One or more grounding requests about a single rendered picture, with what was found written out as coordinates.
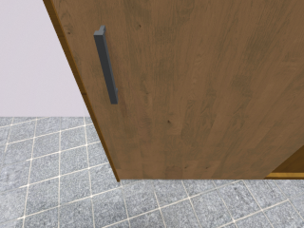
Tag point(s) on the handle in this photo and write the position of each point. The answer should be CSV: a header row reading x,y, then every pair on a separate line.
x,y
101,45

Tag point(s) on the wardrobe door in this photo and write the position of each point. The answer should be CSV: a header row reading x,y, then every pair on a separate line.
x,y
294,164
207,89

